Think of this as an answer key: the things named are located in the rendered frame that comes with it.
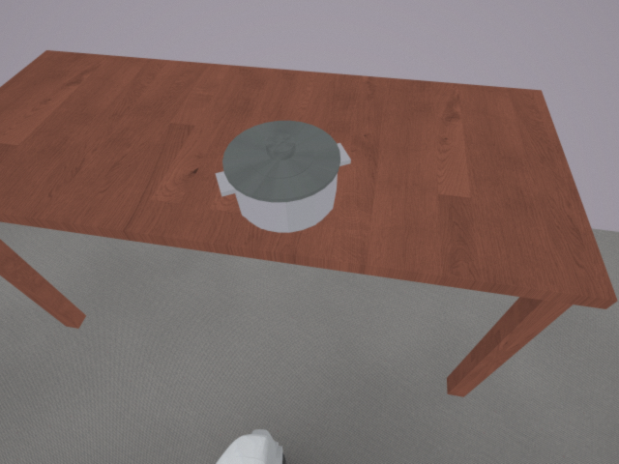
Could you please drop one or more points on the lid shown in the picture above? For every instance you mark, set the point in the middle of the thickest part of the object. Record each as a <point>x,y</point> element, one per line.
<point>314,166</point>

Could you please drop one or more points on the knob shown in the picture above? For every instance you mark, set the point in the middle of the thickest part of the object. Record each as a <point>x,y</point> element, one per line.
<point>280,146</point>

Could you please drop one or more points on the table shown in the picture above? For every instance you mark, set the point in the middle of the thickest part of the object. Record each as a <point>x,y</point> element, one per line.
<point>451,184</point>

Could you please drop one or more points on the pot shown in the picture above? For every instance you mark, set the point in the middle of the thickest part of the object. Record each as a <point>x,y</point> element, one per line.
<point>286,217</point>

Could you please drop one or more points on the left robot thigh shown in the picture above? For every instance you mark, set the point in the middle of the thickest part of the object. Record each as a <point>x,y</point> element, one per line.
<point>252,449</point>

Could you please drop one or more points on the left robot shin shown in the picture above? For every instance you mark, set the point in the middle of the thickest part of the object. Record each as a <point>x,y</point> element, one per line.
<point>262,431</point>

